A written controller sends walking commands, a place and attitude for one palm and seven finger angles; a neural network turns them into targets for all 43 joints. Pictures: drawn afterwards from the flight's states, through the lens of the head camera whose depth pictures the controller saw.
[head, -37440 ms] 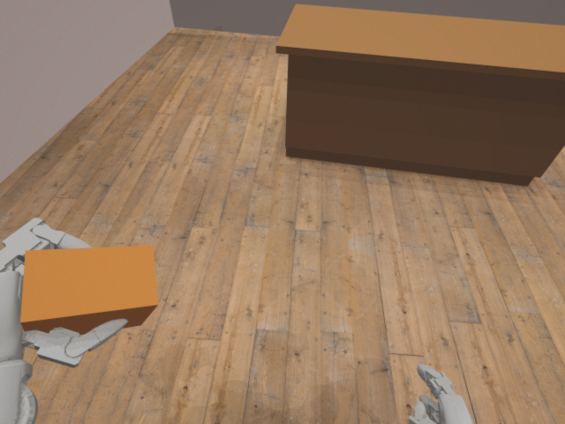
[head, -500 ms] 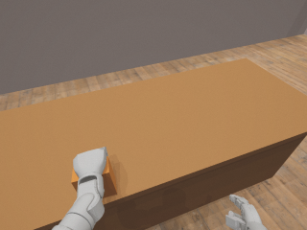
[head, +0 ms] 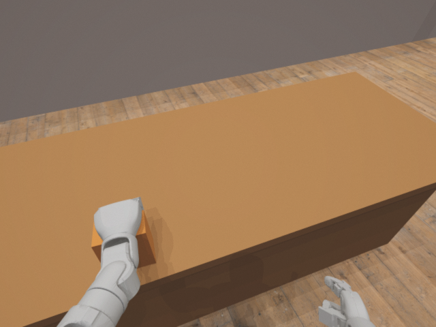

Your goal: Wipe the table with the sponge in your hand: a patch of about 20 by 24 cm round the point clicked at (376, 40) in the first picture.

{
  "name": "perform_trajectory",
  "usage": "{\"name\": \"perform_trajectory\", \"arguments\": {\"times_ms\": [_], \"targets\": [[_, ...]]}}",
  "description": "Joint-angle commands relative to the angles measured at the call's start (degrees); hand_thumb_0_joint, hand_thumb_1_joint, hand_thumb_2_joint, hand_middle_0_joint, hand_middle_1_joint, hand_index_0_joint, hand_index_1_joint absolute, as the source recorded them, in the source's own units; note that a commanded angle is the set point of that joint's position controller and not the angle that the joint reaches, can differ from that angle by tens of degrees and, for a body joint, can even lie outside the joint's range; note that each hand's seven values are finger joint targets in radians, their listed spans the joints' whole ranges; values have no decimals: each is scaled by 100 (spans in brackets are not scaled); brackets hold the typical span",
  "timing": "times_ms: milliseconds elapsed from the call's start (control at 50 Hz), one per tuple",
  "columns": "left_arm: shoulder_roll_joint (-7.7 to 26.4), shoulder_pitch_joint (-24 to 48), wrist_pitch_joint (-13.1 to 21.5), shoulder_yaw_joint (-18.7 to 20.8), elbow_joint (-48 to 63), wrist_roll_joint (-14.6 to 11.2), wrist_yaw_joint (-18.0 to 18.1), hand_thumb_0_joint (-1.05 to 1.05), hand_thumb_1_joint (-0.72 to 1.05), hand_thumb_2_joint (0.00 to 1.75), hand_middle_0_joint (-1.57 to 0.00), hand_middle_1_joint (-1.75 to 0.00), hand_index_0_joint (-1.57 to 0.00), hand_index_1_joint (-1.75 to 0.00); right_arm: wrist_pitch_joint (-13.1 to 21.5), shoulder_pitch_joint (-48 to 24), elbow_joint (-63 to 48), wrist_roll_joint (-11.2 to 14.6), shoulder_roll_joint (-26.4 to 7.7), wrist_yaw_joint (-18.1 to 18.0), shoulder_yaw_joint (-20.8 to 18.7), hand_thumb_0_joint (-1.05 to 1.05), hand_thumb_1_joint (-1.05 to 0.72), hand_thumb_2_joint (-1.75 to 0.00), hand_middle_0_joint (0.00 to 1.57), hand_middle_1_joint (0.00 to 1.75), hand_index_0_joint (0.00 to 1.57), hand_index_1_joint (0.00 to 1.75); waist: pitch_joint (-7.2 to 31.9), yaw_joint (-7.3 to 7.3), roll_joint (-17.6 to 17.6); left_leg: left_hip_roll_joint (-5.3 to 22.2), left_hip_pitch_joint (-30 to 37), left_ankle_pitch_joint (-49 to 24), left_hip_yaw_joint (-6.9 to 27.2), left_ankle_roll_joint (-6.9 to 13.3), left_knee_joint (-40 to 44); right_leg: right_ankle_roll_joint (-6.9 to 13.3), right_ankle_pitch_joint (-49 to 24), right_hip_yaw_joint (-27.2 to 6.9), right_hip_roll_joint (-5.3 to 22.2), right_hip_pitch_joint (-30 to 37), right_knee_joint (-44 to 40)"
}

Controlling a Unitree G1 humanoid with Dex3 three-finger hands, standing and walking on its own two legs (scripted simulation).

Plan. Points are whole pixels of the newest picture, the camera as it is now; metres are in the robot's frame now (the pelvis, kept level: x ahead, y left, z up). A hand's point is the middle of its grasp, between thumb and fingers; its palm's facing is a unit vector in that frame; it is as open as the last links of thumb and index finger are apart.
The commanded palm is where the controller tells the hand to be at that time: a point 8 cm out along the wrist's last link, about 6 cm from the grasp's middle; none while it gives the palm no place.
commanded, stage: wipe forward along the middle lane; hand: left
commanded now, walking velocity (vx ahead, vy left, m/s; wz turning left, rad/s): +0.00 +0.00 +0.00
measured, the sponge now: (128, 247) +0.29 +0.24 -0.06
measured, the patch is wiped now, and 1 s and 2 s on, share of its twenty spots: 0.95 0.95 0.95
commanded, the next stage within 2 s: slide back across to the first lane in 1.40 s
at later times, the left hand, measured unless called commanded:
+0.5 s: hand (126, 213) +0.35 +0.25 -0.02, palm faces -0.11 -0.03 -0.99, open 10.0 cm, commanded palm +0.33 +0.25 +0.02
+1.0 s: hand (122, 197) +0.39 +0.28 -0.02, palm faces -0.11 -0.01 -0.99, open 10.0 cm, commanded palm +0.38 +0.27 +0.02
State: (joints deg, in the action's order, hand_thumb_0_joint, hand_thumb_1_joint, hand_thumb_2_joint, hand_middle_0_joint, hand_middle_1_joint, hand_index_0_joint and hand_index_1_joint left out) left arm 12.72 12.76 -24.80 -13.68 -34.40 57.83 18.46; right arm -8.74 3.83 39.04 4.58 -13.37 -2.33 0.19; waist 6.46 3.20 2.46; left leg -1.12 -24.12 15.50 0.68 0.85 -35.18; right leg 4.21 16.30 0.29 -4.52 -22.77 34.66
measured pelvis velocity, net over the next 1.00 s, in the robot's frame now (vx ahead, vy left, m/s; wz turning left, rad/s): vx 0.00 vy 0.02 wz -0.01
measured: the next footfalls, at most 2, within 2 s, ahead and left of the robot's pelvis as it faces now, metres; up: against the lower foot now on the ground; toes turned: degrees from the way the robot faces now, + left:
none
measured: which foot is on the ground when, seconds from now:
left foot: down 0.00-1.00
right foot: down 0.00-1.00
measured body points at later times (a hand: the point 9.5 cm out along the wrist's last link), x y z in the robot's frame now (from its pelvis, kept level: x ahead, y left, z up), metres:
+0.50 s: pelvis +0.00 +0.00 -0.01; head +0.02 -0.01 +0.44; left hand +0.35 +0.25 +0.04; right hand +0.15 -0.24 -0.13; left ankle +0.03 +0.11 -0.73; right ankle +0.01 -0.07 -0.73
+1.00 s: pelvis +0.00 +0.02 -0.02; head +0.04 +0.01 +0.43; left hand +0.39 +0.27 +0.03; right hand +0.10 -0.24 -0.15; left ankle +0.03 +0.11 -0.73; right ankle +0.01 -0.07 -0.73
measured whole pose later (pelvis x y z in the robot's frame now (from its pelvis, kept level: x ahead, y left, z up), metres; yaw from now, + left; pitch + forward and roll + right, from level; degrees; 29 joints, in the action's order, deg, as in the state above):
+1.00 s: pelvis +0.00 +0.02 -0.02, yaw +0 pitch +14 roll -2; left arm 19.8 36.0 -16.3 -5.7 -59.5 58.5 21.7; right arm -7.4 12.1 41.4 4.1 -13.8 -1.8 -0.6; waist 9.0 -1.7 2.6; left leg -0.7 -39.4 17.9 1.1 1.8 -43.7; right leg 3.1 17.3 1.1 -5.0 -36.6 40.2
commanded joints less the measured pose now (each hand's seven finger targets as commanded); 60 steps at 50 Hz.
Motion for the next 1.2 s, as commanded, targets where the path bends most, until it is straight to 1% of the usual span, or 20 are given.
{"name": "perform_trajectory", "arguments": {"times_ms": [0, 60, 180, 200, 240, 320, 340, 360, 400, 420, 440, 500, 580, 660, 720, 740, 800, 900, 940, 1180], "targets": [[659, 1522, 170, 222, 295, 121, 50, 0, 10, 130, -120, -160, -120, -160, 264, -725, -869, -48, -704, -50, -258, 0, -90, -90, 20, 30, 20, 30, 947, -181, -570, -158, 197, -261, 106, 163, 222, 12, -683, -572, 199, 158, -656], [604, 1499, 307, 249, 255, 128, 93, 0, 10, 130, -120, -160, -120, -160, 275, -592, -883, -66, -707, -21, -303, 0, -90, -90, 20, 30, 20, 30, 1237, -156, -464, -120, 192, -464, 115, 157, 116, 32, -991, -497, 187, 158, -479], [839, 1968, 337, 485, -189, 86, 260, 0, 10, 130, -120, -160, -120, -160, 278, -434, -799, -65, -758, -33, -303, 0, -90, -90, 20, 30, 20, 30, 1058, -267, -784, -100, -235, -249, 114, 151, -20, -40, -883, -482, 209, -79, -420], [663, 1966, 334, 324, -249, 97, 259, 0, 10, 130, -120, -160, -120, -160, 291, -407, -799, -65, -741, -36, -310, 0, -90, -90, 20, 30, 20, 30, 1043, -305, -760, -104, -238, -274, 90, 160, -48, -45, -941, -472, 214, -112, -407], [967, 2075, 301, 577, -389, 136, 281, 0, 10, 130, -120, -160, -120, -160, 275, -373, -741, -73, -782, -34, -310, 0, -90, -90, 20, 30, 20, 30, 1187, -237, -639, -94, -279, -330, 109, 145, -64, -16, -1000, -526, 204, -90, -373], [974, 2266, 271, 499, -559, 84, 277, 0, 10, 130, -120, -160, -120, -160, 246, -242, -743, -50, -777, -48, -308, 0, -90, -90, 20, 30, 20, 30, 1284, -320, -670, -104, -395, -265, 57, 166, -146, -76, -991, -499, 241, -51, -363], [1296, 2215, 253, 810, -641, 59, 277, 0, 10, 130, -120, -160, -120, -160, 238, -228, -716, -61, -809, -50, -311, 0, -90, -90, 20, 30, 20, 30, 1347, -236, -643, -105, -454, -279, 92, 156, -128, -52, -1010, -547, 225, 41, -360], [1209, 2375, 268, 659, -643, 18, 257, 0, 10, 130, -120, -160, -120, -160, 228, -177, -744, -45, -792, -66, -294, 0, -90, -90, 20, 30, 20, 30, 1305, -327, -666, -115, -508, -194, 48, 177, -140, -100, -915, -511, 254, 48, -379], [1439, 2615, 310, 782, -845, 37, 244, 0, 10, 130, -120, -160, -120, -160, 218, -124, -696, -43, -815, -102, -279, 0, -90, -90, 20, 30, 20, 30, 1209, -381, -750, -107, -640, -48, 61, 186, -145, -127, -670, -542, 260, -32, -426], [1409, 2693, 338, 737, -900, 56, 230, 0, 10, 130, -120, -160, -120, -160, 217, -75, -693, -45, -806, -104, -273, 0, -90, -90, 20, 30, 20, 30, 1206, -382, -640, -106, -655, -28, 57, 185, -144, -120, -619, -522, 263, -73, -418], [1630, 2717, 357, 935, -962, 91, 225, 0, 10, 130, -120, -160, -120, -160, 217, -75, -670, -48, -829, -102, -287, 0, -90, -90, 20, 30, 20, 30, 1241, -337, -603, -108, -649, -67, 87, 177, -148, -90, -643, -564, 240, -60, -420], [1419, 2788, 473, 716, -1095, 125, 194, 0, 10, 130, -120, -160, -120, -160, 233, 76, -687, -48, -807, -84, -296, 0, -90, -90, 20, 30, 20, 30, 1267, -406, -451, -87, -637, -72, 52, 191, -193, -104, -629, -474, 251, -171, -391], [1712, 3047, 607, 950, -1331, 65, 216, 0, 10, 130, -120, -160, -120, -160, 249, 230, -648, -44, -826, -82, -309, 0, -90, -90, 20, 30, 20, 30, 1347, -423, -492, -66, -736, 10, 50, 197, -231, -120, -451, -473, 240, -185, -399], [1659, 3353, 736, 874, -1521, 130, 267, 0, 10, 130, -120, -160, -120, -160, 293, 384, -566, -52, -844, -62, -335, 0, -90, -90, 20, 30, 20, 30, 1391, -530, -476, -28, -726, -16, 71, 205, -266, -119, -437, -396, 210, -378, -331], [1560, 3317, 790, 853, -1619, 127, 323, 0, 10, 130, -120, -160, -120, -160, 311, 478, -549, -68, -844, -22, -358, 0, -90, -90, 20, 30, 20, 30, 1565, -501, -500, -16, -723, -178, 56, 206, -333, -104, -734, -382, 207, -350, -265], [1768, 3343, 796, 1067, -1645, 110, 345, 0, 10, 130, -120, -160, -120, -160, 306, 491, -521, -76, -863, -16, -366, 0, -90, -90, 20, 30, 20, 30, 1686, -455, -439, -10, -717, -298, 74, 196, -329, -84, -891, -378, 196, -261, -231], [1622, 3606, 789, 861, -1787, 113, 388, 0, 10, 130, -120, -160, -120, -160, 302, 557, -484, -69, -863, 3, -353, 0, -90, -90, 20, 30, 20, 30, 1450, -586, -422, 7, -798, -176, 67, 201, -338, -118, -722, -311, 199, -496, -232], [1634, 3846, 761, 843, -2017, 156, 452, 0, 10, 130, -120, -160, -120, -160, 312, 676, -415, -82, -878, 33, -366, 0, -90, -90, 20, 30, 20, 30, 1522, -649, -469, 29, -772, -157, 100, 212, -369, -119, -592, -235, 163, -676, -207], [1941, 4044, 767, 1079, -2119, 148, 464, 0, 10, 130, -120, -160, -120, -160, 315, 684, -369, -86, -904, 28, -353, 0, -90, -90, 20, 30, 20, 30, 1602, -632, -459, 46, -815, -205, 114, 210, -365, -115, -643, -246, 161, -622, -178], [2120, 4722, 777, 1016, -2631, 240, 406, 0, 10, 130, -120, -160, -120, -160, 329, 1067, -280, -124, -952, 63, -338, 0, -90, -90, 20, 30, 20, 30, 1787, -807, -230, 86, -800, -327, 182, 210, -500, -118, -579, -102, 98, -998, -31]]}}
